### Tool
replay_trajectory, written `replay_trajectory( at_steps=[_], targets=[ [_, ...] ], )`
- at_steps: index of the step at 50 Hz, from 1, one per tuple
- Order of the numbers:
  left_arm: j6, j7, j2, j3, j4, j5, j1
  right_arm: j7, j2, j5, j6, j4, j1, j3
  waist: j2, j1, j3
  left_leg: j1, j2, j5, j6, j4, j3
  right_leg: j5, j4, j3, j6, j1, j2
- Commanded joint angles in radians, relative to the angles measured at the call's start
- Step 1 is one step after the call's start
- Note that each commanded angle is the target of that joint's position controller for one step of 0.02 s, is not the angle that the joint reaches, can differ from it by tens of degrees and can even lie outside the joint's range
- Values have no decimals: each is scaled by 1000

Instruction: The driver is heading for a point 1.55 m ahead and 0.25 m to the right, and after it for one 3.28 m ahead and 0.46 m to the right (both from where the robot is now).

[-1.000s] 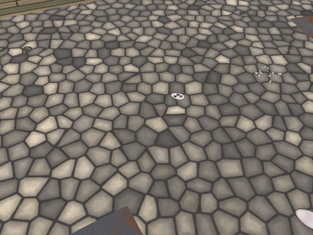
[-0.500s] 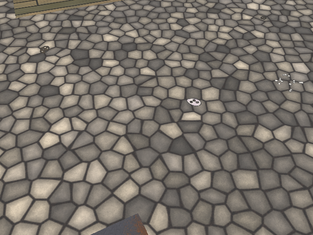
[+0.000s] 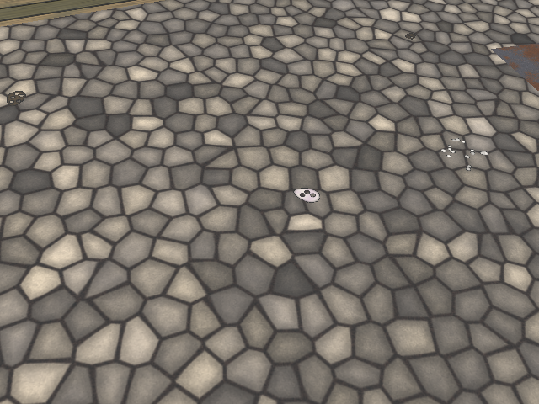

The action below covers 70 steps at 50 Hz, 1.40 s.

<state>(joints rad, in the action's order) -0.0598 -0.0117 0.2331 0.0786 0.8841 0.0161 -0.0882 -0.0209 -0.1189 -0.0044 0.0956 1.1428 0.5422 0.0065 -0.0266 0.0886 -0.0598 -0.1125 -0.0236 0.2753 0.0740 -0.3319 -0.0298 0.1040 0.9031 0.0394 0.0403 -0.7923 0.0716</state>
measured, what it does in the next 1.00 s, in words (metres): walks ahead: right foot, then left foot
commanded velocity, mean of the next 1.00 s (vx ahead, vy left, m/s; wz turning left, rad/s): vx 0.49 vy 0.00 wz -0.09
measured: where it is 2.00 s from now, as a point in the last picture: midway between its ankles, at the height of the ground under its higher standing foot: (288, 230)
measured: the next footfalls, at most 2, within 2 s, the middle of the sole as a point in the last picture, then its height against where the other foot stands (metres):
right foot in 0.28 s outside the picture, level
left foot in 0.78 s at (196, 364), level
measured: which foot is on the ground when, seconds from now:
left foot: down 0.00-0.30, up 0.32-0.76, down 0.78-1.00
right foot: up 0.00-0.26, down 0.28-0.78, up 0.80-1.00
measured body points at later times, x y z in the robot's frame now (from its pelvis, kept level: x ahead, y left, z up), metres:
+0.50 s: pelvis +0.30 -0.05 +0.00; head +0.32 -0.04 +0.45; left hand +0.34 +0.20 -0.15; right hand +0.40 -0.32 -0.13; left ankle +0.33 +0.11 -0.66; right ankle +0.29 -0.13 -0.75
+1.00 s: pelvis +0.58 +0.02 +0.00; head +0.61 +0.03 +0.45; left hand +0.70 +0.28 -0.14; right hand +0.62 -0.25 -0.13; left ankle +0.61 +0.10 -0.75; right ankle +0.59 -0.15 -0.66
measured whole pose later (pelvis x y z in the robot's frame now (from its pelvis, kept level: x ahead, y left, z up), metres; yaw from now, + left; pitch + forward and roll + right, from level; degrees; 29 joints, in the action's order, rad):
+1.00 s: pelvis +0.58 +0.02 +0.00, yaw -7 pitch +1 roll +1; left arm -0.04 -0.01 0.27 0.08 0.92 0.04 -0.22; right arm 0.02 -0.23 -0.02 0.12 0.93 0.25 0.06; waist -0.04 0.02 0.03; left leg -0.21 -0.01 0.16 0.06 -0.35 -0.15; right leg -0.25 1.13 0.06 0.05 -0.60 0.09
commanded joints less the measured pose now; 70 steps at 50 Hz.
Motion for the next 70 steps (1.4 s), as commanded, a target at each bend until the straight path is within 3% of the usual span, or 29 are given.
replay_trajectory(
  at_steps=[1, 9, 11, 13, 14, 15, 16, 17, 19, 22, 25, 30, 34, 36, 38, 39, 40, 41, 42, 44, 46, 50, 56, 62, 65, 67, 68, 69, 70],
  targets=[
    [-4, 17, 7, -4, -86, 6, 133, -20, -153, 10, 8, -39, 43, 21, 126, -23, 108, 42, 216, -333, 2, 172, 169, 61, -127, -15, -18, -23, -14],
    [-40, 66, -14, -38, -180, 17, 399, -24, -178, 10, -27, -29, 139, 42, 139, 47, 198, 307, 276, -530, 74, 68, 158, -148, -338, -98, 0, -70, -51],
    [-50, 76, -1, -36, -184, 15, 367, -21, -208, 8, -32, -46, 95, 51, 177, -1, 166, 262, 273, -816, 72, -22, 126, -221, -389, -141, 37, 111, -99],
    [-48, 67, 79, 4, -112, 11, 95, -15, -234, 14, -30, -74, 24, 57, 211, -150, 4, 153, 245, -1133, 47, -272, 101, -163, -437, -154, 102, 542, -152],
    [-43, 50, 148, 30, -52, 10, -146, -4, -246, 7, -14, -105, -53, 57, 201, -265, -136, -91, 211, -975, 25, -511, 87, -99, -387, -26, 167, 928, -36],
    [-31, 37, 262, 54, -16, -21, -326, 18, -119, -1, 15, -127, 32, 22, -70, -241, -362, -521, 41, -256, -42, -946, 48, -193, -403, 465, 345, 1387, 294],
    [-19, 34, 182, 29, 10, -19, -354, 33, -150, 19, 52, -103, 36, 30, -150, -245, -441, -617, -11, 260, -22, -1091, 205, -240, -554, 715, 379, 1393, 352],
    [-16, 31, 121, 12, -7, -15, -227, 33, -217, 51, 62, -145, -80, 57, -132, -216, -224, -703, 66, 211, -12, -1115, 175, -217, -583, 521, 321, 1218, 294],
    [-30, 46, 43, -11, -37, -10, -48, 7, -214, 41, 47, -182, -204, 71, 28, -128, -17, -618, 135, 66, -21, -1003, 106, -61, -663, 267, 242, 834, 194],
    [-44, 55, 20, -23, -2, -16, -58, -5, -128, 28, 7, -192, -152, 72, -22, -51, 34, -482, 174, 5, -33, -882, 98, 4, -734, 133, 214, 608, 130],
    [-49, 32, 71, -17, 36, -17, -122, -2, -149, 15, 1, -261, -283, 75, -37, -55, 87, -576, 189, -118, -59, -730, 77, 62, -767, 80, 216, 576, 123],
    [-43, 13, 124, -10, 64, -2, -233, 26, -137, 13, 6, -336, -526, 54, -22, -123, 113, -484, 119, -398, -57, -328, 17, 14, -769, 6, 161, 589, 71],
    [-35, 8, 143, -1, 101, 12, -309, 48, -177, 26, 9, -383, -631, 51, -27, -141, 141, -519, 106, -341, -27, -210, 42, -32, -728, 49, 152, 767, 155],
    [-23, 6, 152, 4, 105, 10, -313, 55, -210, 24, 17, -391, -611, 62, -34, -112, 120, -454, 88, -260, -6, -175, 43, 48, -660, 77, 133, 825, 178],
    [-12, 7, 145, -2, 90, -1, -279, 49, -281, 22, 23, -332, -387, 98, -40, 7, -16, -127, 43, -228, 33, -169, 9, 269, -406, 43, 95, 772, 111],
    [-10, 8, 110, -18, 58, -20, -277, 39, -361, 5, 24, -294, -181, 119, 43, 73, -180, 202, 206, -275, 91, -215, 172, 49, -95, -9, 58, 570, 35],
    [-26, 16, -34, -57, 62, -1, -432, 45, -431, -6, 19, -266, -103, 132, 328, 11, -357, 555, 461, -111, 249, -99, 631, -586, 276, -31, -6, 191, -130],
    [-41, 18, 68, -34, 81, 23, -399, 45, -326, -2, 18, -277, -102, 106, 253, 40, -367, 536, 450, -3, 231, -17, 739, -677, 418, 114, 0, 94, -101],
    [-45, 14, 130, -15, 51, 40, -299, 39, -278, 5, 22, -291, -195, 90, 195, 29, -197, 393, 424, -32, 176, 1, 574, -603, 445, 100, 9, 25, -57],
    [-35, -3, 119, -4, 29, 21, -210, 39, -220, -2, 28, -307, -337, 72, 89, -35, -43, 103, 352, -178, 127, 66, 348, -450, 354, 66, 7, 101, 28],
    [-6, 0, 73, 1, 33, 20, -249, 42, -191, -14, 35, -296, -365, 68, 124, -86, -7, -15, 307, -195, 108, 132, 226, -390, 299, 71, 14, 195, 63],
    [31, -2, 53, 11, -6, 15, -189, 25, -230, -14, 42, -273, -340, 83, 90, -102, 61, -46, 303, -265, 111, 199, 82, -269, 205, 81, 5, 119, 72],
    [23, 30, 44, 8, -68, 3, -26, -5, -267, -11, 24, -256, -290, 92, 74, -62, 116, 14, 280, -300, 77, 220, -88, -37, -78, 21, -10, 86, 54],
    [23, 67, 37, -7, -166, 6, 146, -6, -305, 10, -11, -233, -198, 107, 66, -7, 173, 202, 334, -423, 69, 140, -163, -156, -229, -80, 24, 40, 27],
    [27, 76, 78, 12, -189, 9, 92, -10, -348, 26, -29, -248, -233, 118, 123, -71, 103, 231, 338, -881, 43, -33, -206, -307, -245, -166, 75, 211, -56],
    [27, 67, 165, 62, -134, 15, -160, -12, -364, 36, -42, -263, -273, 119, 122, -216, -33, 144, 290, -1008, -1, -379, -242, -265, -350, -191, 139, 564, -145],
    [36, 44, 262, 100, -96, 11, -319, -13, -336, 17, -33, -284, -272, 108, 19, -275, -123, -122, 246, -668, -53, -692, -239, -264, -386, 22, 199, 879, -32],
    [26, 38, 354, 105, -105, 13, -278, 1, -176, -13, 0, -341, -200, 62, -215, -138, -185, -568, 32, 282, -109, -1016, -119, -384, -480, 588, 375, 1157, 213],
    [13, 43, 283, 81, -128, -3, -326, 16, -246, 30, 49, -368, -304, 69, -113, -209, -280, -679, 15, 313, -89, -1112, 103, -434, -617, 777, 400, 1202, 268]
  ],
)
Over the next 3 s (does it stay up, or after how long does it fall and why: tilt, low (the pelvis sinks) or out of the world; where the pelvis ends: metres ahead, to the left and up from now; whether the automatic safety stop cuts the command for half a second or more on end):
stays up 1.26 -0.24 -0.02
